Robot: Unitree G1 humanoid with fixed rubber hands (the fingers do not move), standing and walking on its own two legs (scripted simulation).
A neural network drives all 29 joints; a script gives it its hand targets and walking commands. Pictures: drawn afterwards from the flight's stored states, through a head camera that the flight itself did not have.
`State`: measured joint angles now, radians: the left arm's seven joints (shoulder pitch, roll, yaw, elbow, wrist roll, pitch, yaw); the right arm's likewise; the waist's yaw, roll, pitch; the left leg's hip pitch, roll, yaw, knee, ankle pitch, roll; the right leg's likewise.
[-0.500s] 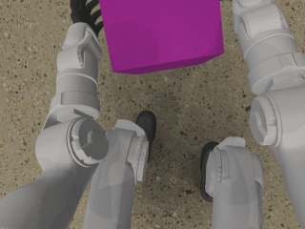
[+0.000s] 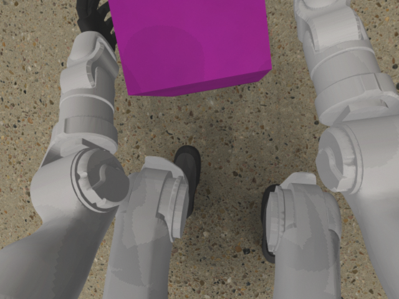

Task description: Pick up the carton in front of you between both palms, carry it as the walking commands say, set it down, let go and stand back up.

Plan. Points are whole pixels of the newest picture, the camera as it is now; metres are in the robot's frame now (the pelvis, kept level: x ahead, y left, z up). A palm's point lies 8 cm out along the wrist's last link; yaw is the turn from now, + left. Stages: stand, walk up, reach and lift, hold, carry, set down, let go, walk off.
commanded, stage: set down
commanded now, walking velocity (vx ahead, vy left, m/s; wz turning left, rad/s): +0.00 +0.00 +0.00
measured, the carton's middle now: (199, 31) +0.53 +0.08 -0.25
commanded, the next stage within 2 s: let go in 1.38 s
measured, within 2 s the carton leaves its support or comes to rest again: rests again in 0.10 s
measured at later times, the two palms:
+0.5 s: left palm (87, 48) +0.49 +0.23 -0.14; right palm out of the picture +0.60 -0.12 -0.14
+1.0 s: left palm out of the picture +0.48 +0.23 +0.01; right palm out of the picture +0.61 -0.13 +0.01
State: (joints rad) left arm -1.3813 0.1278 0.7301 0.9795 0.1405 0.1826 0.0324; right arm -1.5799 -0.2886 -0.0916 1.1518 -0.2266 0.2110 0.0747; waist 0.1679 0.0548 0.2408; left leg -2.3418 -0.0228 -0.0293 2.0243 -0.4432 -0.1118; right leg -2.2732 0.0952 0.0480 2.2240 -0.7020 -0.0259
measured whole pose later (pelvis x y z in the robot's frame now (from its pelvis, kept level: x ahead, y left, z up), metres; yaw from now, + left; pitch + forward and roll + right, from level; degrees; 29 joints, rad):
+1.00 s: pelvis +0.00 +0.02 +0.12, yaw -2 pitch +47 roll +3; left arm -1.08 0.02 0.40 0.58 -0.09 0.24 0.23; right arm -1.52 -0.54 0.02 1.10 0.00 0.25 0.10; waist 0.21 -0.02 0.06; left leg -2.08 -0.03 -0.02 1.61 -0.36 -0.05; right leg -2.00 0.05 0.06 1.76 -0.59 0.01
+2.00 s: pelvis +0.09 +0.04 +0.36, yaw -5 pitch +23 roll -1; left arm -0.05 0.18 0.06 0.39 0.00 0.08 -0.10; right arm -0.32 -0.17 -0.18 0.61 -0.08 0.07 -0.07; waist 0.14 0.03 -0.02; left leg -0.89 0.00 -0.01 0.72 -0.23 0.00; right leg -0.79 0.03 0.08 0.75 -0.36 0.03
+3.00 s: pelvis +0.12 +0.02 +0.39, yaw -3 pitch -1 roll +0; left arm 0.22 0.28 0.03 0.50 0.04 0.11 0.01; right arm 0.21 -0.24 -0.03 0.60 -0.05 0.06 0.00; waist 0.01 -0.05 0.03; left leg -0.27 -0.02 -0.04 0.54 -0.25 0.00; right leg -0.14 0.01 0.05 0.52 -0.36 0.01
